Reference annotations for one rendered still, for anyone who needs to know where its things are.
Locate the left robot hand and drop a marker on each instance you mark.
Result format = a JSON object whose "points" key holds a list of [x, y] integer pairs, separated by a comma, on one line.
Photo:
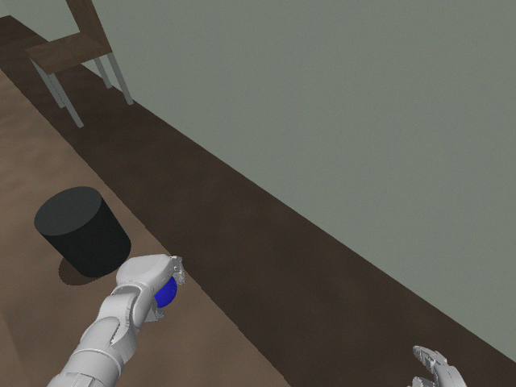
{"points": [[153, 271]]}

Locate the right robot hand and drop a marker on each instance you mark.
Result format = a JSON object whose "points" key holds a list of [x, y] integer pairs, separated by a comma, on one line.
{"points": [[444, 375]]}

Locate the left robot arm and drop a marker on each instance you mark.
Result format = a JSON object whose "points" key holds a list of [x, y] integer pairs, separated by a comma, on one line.
{"points": [[110, 341]]}

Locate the chair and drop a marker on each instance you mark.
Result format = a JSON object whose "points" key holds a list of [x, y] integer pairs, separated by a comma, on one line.
{"points": [[90, 43]]}

